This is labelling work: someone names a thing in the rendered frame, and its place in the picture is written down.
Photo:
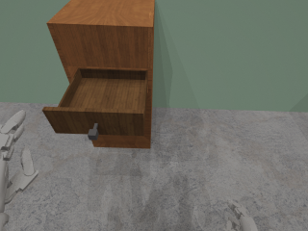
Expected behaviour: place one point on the right robot hand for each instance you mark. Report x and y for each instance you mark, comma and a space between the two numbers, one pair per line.
246, 223

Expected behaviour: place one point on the handle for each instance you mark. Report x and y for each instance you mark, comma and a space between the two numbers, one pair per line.
93, 133

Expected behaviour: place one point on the left robot hand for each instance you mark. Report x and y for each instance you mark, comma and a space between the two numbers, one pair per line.
9, 134

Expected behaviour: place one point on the cabinet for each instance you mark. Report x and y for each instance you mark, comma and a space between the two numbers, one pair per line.
108, 34

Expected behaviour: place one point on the drawer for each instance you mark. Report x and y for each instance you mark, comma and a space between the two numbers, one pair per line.
113, 98

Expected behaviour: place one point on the robot left forearm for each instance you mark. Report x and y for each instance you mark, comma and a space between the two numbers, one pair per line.
4, 218

